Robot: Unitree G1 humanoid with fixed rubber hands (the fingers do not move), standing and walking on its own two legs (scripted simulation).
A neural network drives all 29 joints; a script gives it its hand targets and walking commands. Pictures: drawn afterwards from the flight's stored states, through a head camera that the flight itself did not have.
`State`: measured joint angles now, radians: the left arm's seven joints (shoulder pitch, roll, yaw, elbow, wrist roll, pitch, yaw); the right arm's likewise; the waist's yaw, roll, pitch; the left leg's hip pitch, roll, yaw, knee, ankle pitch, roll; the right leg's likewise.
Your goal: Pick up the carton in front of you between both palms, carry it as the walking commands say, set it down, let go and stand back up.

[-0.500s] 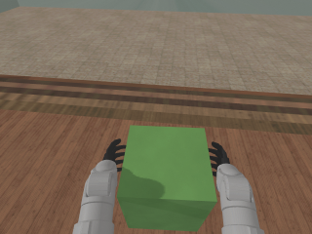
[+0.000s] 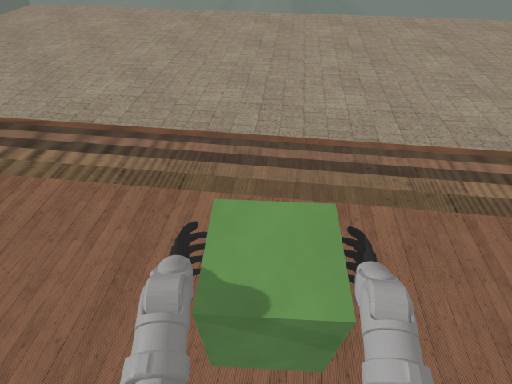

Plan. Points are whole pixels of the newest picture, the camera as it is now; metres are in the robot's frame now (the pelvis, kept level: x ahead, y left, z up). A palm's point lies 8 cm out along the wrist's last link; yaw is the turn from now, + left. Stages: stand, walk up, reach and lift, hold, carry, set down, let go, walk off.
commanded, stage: hold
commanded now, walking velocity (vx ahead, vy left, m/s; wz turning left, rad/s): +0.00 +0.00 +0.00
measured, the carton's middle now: (270, 288) +0.29 +0.00 -0.02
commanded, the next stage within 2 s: carry in 0.60 s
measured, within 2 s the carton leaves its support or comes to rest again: neither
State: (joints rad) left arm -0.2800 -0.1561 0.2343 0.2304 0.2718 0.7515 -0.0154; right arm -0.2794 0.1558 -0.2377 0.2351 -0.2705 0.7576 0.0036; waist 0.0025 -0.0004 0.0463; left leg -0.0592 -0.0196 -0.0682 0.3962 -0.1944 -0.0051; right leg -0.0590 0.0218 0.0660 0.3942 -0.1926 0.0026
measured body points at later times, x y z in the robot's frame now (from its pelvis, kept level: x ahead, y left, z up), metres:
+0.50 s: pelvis +0.01 +0.00 +0.00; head -0.03 +0.00 +0.45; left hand +0.30 +0.15 +0.04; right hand +0.30 -0.15 +0.04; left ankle +0.03 +0.12 -0.74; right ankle +0.03 -0.12 -0.74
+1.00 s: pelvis +0.09 -0.01 +0.00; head +0.08 -0.02 +0.45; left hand +0.37 +0.14 +0.08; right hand +0.38 -0.17 +0.07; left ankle +0.11 +0.10 -0.72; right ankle +0.03 -0.13 -0.74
